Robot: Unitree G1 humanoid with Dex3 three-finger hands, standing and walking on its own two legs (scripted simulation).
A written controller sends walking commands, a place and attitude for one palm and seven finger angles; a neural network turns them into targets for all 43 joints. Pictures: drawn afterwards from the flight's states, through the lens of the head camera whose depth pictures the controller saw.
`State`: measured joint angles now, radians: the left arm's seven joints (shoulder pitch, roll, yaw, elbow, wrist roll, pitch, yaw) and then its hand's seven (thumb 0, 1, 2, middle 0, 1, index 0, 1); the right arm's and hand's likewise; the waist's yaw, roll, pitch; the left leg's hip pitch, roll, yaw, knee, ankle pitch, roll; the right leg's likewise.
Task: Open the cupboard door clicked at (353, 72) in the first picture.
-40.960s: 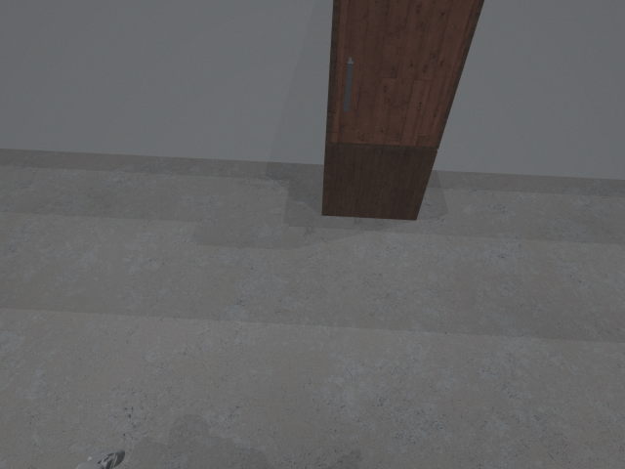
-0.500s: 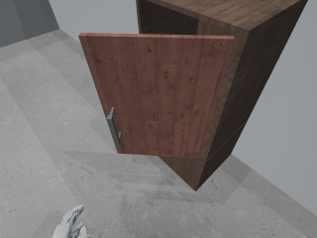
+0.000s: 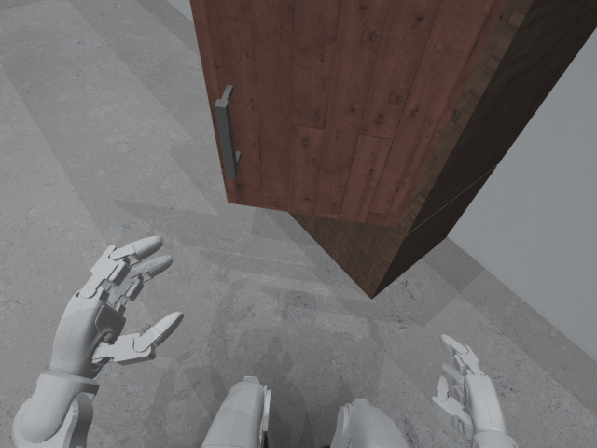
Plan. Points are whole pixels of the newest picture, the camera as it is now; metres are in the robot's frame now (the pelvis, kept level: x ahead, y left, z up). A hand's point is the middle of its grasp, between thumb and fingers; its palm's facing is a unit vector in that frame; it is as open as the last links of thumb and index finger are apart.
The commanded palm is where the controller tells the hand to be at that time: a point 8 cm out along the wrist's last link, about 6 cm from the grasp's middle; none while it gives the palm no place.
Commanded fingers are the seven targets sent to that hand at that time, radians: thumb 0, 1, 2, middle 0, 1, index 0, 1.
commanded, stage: raise the hand with hooked fingers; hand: left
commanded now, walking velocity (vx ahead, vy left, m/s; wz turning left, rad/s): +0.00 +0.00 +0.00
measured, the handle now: (230, 135) +0.60 +0.19 +0.02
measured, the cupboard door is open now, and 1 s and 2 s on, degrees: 43 43 43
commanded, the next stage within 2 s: move the hooked fingers beside the handle in 1.48 s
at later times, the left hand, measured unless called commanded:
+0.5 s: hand (119, 296) +0.28 +0.26 +0.03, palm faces -0.08 -1.00 -0.03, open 12.8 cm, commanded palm +0.26 +0.32 +0.05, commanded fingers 0.00 -0.43 0.33 -0.29 -1.15 -0.29 -1.15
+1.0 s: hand (91, 266) +0.31 +0.30 +0.05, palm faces -0.05 -1.00 -0.08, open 14.0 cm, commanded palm +0.29 +0.35 +0.05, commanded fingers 0.00 -0.50 0.30 -0.30 -1.20 -0.30 -1.20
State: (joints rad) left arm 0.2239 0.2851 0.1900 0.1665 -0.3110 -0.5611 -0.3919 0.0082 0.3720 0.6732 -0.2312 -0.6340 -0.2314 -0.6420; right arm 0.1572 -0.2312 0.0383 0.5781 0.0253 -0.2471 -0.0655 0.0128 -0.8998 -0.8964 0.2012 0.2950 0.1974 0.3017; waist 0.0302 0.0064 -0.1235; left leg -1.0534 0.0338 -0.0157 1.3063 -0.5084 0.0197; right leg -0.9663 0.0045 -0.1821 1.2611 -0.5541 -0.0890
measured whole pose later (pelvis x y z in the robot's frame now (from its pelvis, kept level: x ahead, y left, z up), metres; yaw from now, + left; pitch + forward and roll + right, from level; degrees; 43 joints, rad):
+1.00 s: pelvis +0.02 +0.03 +0.01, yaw -1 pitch +20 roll -4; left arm 0.03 0.43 0.42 0.38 -0.36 -0.40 -0.54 -0.02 -0.50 0.30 -0.30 -1.19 -0.30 -1.20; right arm 0.24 -0.28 0.04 0.55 0.03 -0.20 -0.05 0.01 -0.90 -0.90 0.21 0.30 0.20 0.30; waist -0.01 0.02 -0.15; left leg -1.10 0.02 0.02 1.26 -0.51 0.07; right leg -1.01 0.00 -0.14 1.20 -0.53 -0.03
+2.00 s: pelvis +0.02 +0.03 +0.00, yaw -2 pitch +22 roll -4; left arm -0.20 0.43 0.39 0.52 -0.31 -0.36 -0.48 -0.02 -0.50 0.30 -0.30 -1.20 -0.30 -1.20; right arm 0.25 -0.29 0.04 0.56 0.03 -0.17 -0.05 0.01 -0.90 -0.90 0.20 0.30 0.20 0.30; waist -0.04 0.02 -0.16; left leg -1.15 0.03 0.03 1.29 -0.53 0.06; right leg -1.07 0.01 -0.13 1.23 -0.54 -0.04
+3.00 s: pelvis +0.02 +0.03 -0.02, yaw -4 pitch +28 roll -5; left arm -0.82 0.63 0.49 1.12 -0.14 -0.44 -0.43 -0.02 -0.50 0.30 -0.30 -1.20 -0.30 -1.20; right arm 0.32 -0.30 0.06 0.62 0.00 0.00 -0.02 0.01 -0.90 -0.90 0.20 0.30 0.20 0.30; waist -0.16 0.03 -0.15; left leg -1.33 0.06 0.02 1.38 -0.54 0.06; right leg -1.25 0.03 -0.13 1.31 -0.55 -0.05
